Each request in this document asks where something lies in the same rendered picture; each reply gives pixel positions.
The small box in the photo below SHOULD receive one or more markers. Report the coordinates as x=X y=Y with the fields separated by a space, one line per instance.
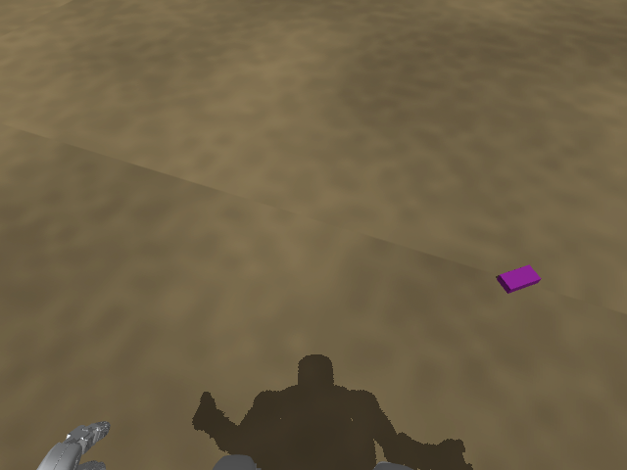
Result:
x=518 y=279

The left robot hand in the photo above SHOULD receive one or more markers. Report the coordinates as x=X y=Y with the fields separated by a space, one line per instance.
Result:
x=66 y=455

